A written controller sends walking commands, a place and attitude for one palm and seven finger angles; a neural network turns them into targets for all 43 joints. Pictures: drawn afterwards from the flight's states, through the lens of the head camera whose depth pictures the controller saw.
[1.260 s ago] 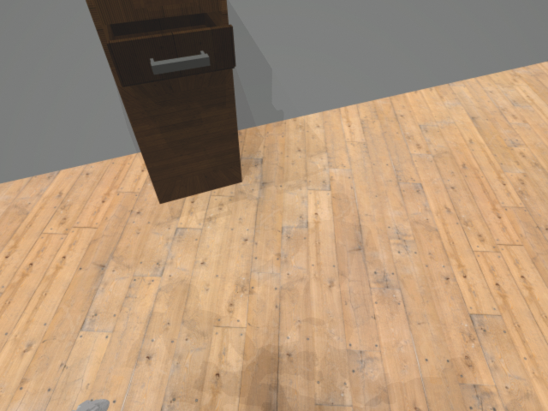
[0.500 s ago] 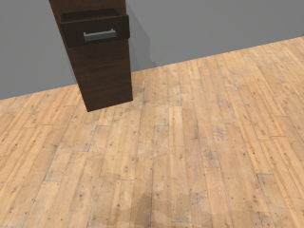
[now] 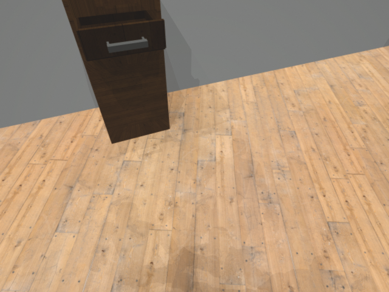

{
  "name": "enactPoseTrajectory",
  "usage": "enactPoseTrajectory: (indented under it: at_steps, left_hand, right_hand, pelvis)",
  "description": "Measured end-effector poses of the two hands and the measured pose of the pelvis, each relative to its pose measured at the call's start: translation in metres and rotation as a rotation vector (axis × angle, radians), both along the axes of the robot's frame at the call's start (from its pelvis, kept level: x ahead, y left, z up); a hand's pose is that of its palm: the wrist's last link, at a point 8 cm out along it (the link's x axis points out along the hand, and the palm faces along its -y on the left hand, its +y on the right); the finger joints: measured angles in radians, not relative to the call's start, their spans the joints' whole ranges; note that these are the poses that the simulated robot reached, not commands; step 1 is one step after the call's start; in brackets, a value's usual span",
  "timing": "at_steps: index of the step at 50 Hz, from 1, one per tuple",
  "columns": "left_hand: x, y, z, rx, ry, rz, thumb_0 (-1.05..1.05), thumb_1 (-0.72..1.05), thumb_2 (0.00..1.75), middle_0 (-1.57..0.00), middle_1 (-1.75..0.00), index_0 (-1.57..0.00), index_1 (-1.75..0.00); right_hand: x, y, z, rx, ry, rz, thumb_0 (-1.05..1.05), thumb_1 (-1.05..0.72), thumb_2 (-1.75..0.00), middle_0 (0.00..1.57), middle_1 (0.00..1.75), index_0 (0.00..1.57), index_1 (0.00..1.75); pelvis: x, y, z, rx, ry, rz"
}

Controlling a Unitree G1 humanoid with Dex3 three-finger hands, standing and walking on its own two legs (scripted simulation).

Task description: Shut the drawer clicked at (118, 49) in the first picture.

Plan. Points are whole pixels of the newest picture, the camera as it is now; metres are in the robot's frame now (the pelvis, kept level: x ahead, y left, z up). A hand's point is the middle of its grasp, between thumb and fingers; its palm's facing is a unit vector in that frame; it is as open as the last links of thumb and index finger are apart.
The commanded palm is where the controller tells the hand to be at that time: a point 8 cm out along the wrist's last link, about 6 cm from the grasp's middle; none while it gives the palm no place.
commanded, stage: look at it before walking up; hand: left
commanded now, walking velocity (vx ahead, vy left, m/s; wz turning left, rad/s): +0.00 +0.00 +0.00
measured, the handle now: (127, 43) +1.11 +0.37 -0.01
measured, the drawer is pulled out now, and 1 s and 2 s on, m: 0.14 0.14 0.14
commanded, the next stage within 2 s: get within about a metre, facing it in 0.18 s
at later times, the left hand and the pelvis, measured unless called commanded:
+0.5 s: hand out of the picture +0.07 +0.24 -0.16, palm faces +0.01 -0.95 -0.32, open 7.4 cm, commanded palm none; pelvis +0.00 +0.00 +0.00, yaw +2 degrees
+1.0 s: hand out of the picture -0.02 +0.18 -0.17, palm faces +0.22 -0.94 -0.27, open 7.4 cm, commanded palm none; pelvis -0.03 -0.02 -0.01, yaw +12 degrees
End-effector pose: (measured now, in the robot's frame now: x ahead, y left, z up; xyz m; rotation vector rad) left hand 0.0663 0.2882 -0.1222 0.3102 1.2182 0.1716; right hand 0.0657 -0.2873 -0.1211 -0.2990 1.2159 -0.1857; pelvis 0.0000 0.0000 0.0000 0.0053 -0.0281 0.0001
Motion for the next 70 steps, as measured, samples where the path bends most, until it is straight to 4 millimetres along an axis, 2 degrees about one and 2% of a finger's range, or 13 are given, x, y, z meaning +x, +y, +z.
enactPoseTrajectory:
  at_steps: [20,26,35,39,43,48,55,59,63,67,70]
  left_hand:
    - [0.004,0.001,0.001,0.005,-0.007,0.006,0.00,0.90,0.90,-0.20,-0.30,-0.20,-0.30]
    - [-0.004,-0.008,-0.006,-0.008,-0.015,0.050,0.00,0.90,0.90,-0.20,-0.30,-0.20,-0.30]
    - [-0.043,-0.021,-0.032,-0.079,0.027,0.126,0.00,0.90,0.90,-0.20,-0.30,-0.20,-0.30]
    - [-0.057,-0.025,-0.031,-0.080,0.042,0.168,0.00,0.90,0.90,-0.20,-0.30,-0.20,-0.30]
    - [-0.068,-0.035,-0.021,-0.073,0.021,0.213,0.00,0.91,0.90,-0.20,-0.30,-0.20,-0.30]
    - [-0.089,-0.054,-0.017,-0.050,-0.009,0.253,0.00,0.91,0.90,-0.20,-0.30,-0.20,-0.30]
    - [-0.132,-0.077,-0.015,-0.084,0.042,0.306,0.00,0.90,0.90,-0.20,-0.30,-0.20,-0.30]
    - [-0.156,-0.084,-0.024,-0.124,0.082,0.340,0.00,0.90,0.90,-0.20,-0.30,-0.20,-0.30]
    - [-0.179,-0.086,-0.038,-0.167,0.131,0.381,0.00,0.90,0.90,-0.20,-0.30,-0.20,-0.30]
    - [-0.195,-0.088,-0.039,-0.194,0.169,0.394,0.00,0.91,0.90,-0.20,-0.30,-0.20,-0.30]
    - [-0.204,-0.088,-0.037,-0.202,0.184,0.389,0.00,0.91,0.90,-0.20,-0.30,-0.20,-0.30]
  right_hand:
    - [0.006,-0.002,0.001,-0.004,-0.006,0.005,0.01,-0.91,-0.90,0.20,0.30,0.20,0.30]
    - [0.003,0.011,-0.009,0.022,0.029,0.025,0.01,-0.91,-0.90,0.20,0.30,0.20,0.29]
    - [-0.011,0.053,-0.027,0.085,0.070,0.054,0.01,-0.91,-0.90,0.20,0.30,0.20,0.29]
    - [-0.020,0.064,-0.028,0.113,0.082,0.066,0.01,-0.91,-0.90,0.20,0.30,0.20,0.29]
    - [-0.026,0.061,-0.030,0.131,0.106,0.085,0.01,-0.91,-0.90,0.20,0.30,0.20,0.30]
    - [-0.024,0.042,-0.040,0.139,0.106,0.099,0.01,-0.90,-0.90,0.20,0.30,0.20,0.30]
    - [-0.007,0.028,-0.028,0.110,0.072,0.130,0.01,-0.91,-0.90,0.20,0.30,0.20,0.29]
    - [0.000,0.035,-0.024,0.089,0.060,0.165,0.01,-0.91,-0.90,0.19,0.30,0.20,0.29]
    - [0.000,0.052,-0.023,0.072,0.056,0.206,0.01,-0.91,-0.90,0.19,0.30,0.19,0.29]
    - [-0.005,0.072,-0.018,0.090,0.057,0.228,0.01,-0.91,-0.90,0.19,0.30,0.20,0.29]
    - [-0.008,0.078,-0.015,0.093,0.042,0.220,0.00,-0.93,-0.90,0.20,0.30,0.20,0.29]
  pelvis:
    - [0.002,-0.001,0.000,-0.001,-0.001,0.008]
    - [-0.002,0.000,-0.005,-0.002,0.012,0.044]
    - [-0.011,0.010,-0.018,-0.006,0.020,0.098]
    - [-0.017,0.005,-0.015,-0.002,0.030,0.126]
    - [-0.022,-0.005,-0.011,-0.008,0.040,0.162]
    - [-0.028,-0.021,-0.015,-0.001,0.029,0.199]
    - [-0.033,-0.024,-0.006,0.020,0.007,0.238]
    - [-0.036,-0.019,-0.007,0.011,0.011,0.249]
    - [-0.042,-0.011,-0.012,-0.010,0.009,0.261]
    - [-0.047,-0.006,-0.007,-0.008,-0.001,0.254]
    - [-0.051,-0.002,-0.004,-0.010,-0.006,0.250]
